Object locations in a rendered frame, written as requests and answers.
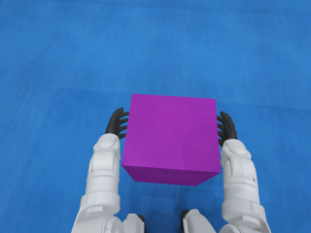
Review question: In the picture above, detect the right robot hand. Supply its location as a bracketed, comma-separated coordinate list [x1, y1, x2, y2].
[217, 111, 238, 147]

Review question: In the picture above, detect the robot left forearm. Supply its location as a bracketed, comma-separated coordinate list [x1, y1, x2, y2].
[71, 133, 121, 233]

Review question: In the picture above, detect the left robot thigh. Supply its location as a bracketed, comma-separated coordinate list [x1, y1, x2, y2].
[122, 217, 145, 233]

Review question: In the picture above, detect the left robot upper arm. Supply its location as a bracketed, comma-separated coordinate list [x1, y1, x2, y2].
[72, 215, 124, 233]

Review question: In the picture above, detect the right robot shin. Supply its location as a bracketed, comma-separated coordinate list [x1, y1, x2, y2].
[186, 209, 200, 216]

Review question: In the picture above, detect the carton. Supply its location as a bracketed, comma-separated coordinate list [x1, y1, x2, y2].
[121, 93, 221, 186]

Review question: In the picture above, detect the right robot upper arm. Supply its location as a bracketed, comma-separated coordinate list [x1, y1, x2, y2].
[219, 223, 261, 233]

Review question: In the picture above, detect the left robot hand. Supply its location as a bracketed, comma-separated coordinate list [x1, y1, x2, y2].
[105, 107, 129, 140]

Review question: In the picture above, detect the robot right forearm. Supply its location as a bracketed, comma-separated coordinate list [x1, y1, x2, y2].
[220, 139, 271, 233]

